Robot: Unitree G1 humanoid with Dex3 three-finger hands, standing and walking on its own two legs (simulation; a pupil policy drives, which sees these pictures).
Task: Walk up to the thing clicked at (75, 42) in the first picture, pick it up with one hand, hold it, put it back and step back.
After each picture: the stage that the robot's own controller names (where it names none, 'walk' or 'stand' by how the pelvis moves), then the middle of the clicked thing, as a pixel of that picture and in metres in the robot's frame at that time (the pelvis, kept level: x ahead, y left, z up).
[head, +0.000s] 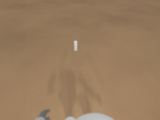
stand; (75, 45) +1.61 +0.36 -0.66
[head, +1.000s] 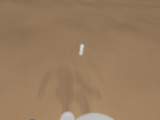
walk; (81, 49) +1.50 +0.16 -0.63
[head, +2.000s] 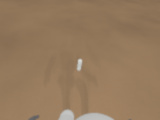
walk; (79, 65) +0.96 +0.13 -0.63
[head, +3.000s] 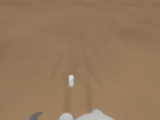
walk; (71, 81) +0.64 +0.20 -0.64
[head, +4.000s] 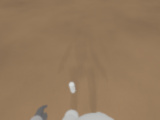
stand; (72, 87) +0.48 +0.22 -0.63
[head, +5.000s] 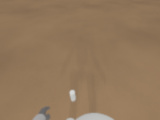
stand; (72, 95) +0.43 +0.20 -0.65
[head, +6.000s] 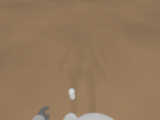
stand; (72, 94) +0.41 +0.20 -0.64
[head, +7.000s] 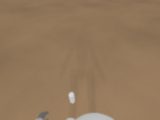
stand; (71, 98) +0.39 +0.21 -0.66
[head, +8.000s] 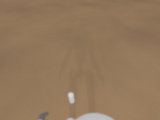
stand; (71, 98) +0.39 +0.21 -0.66
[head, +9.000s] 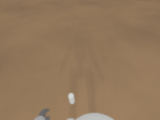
stand; (71, 98) +0.37 +0.20 -0.66
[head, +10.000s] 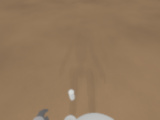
stand; (71, 95) +0.41 +0.21 -0.65
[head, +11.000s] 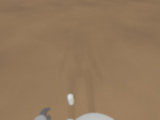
stand; (70, 99) +0.36 +0.20 -0.66
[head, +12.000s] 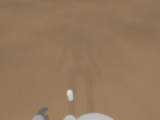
stand; (70, 95) +0.39 +0.22 -0.65
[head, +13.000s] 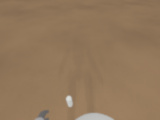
stand; (69, 101) +0.36 +0.22 -0.66
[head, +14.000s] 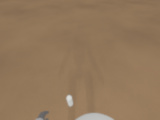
stand; (69, 101) +0.36 +0.22 -0.66
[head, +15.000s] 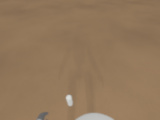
stand; (69, 100) +0.37 +0.22 -0.66
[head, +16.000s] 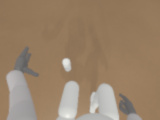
go down; (67, 65) +0.46 +0.20 -0.37
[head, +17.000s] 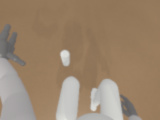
go down; (65, 59) +0.49 +0.20 -0.28
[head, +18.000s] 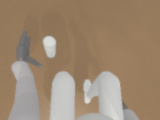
close in; (50, 49) +0.49 +0.23 -0.20
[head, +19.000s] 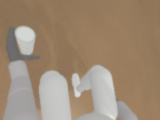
close; (26, 44) +0.48 +0.26 -0.18
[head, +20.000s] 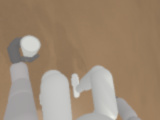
lift; (29, 49) +0.44 +0.24 -0.18
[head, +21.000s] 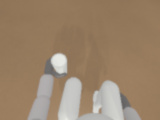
lift; (61, 67) +0.35 +0.21 -0.03
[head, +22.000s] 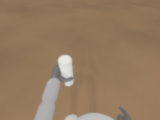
hold; (67, 72) +0.32 +0.16 +0.10
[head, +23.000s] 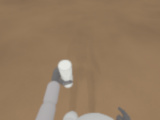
hold; (66, 75) +0.32 +0.16 +0.04
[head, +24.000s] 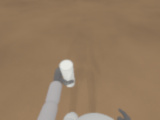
hold; (68, 75) +0.32 +0.15 +0.05
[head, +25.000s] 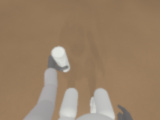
crouch; (62, 61) +0.42 +0.18 -0.02
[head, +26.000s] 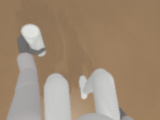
lower; (36, 44) +0.49 +0.24 -0.14
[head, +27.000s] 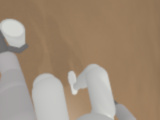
lower; (16, 39) +0.49 +0.26 -0.19
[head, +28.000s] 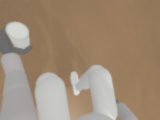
lower; (21, 41) +0.48 +0.26 -0.18
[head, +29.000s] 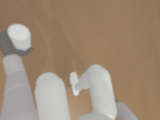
lower; (22, 43) +0.48 +0.25 -0.19
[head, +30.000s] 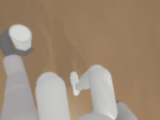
rest; (22, 43) +0.47 +0.25 -0.18
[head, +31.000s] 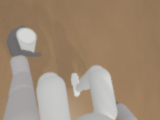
open; (27, 45) +0.48 +0.24 -0.19
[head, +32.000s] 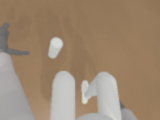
stand; (54, 49) +0.48 +0.21 -0.21
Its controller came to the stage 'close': yes
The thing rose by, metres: 0.70
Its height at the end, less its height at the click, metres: +0.00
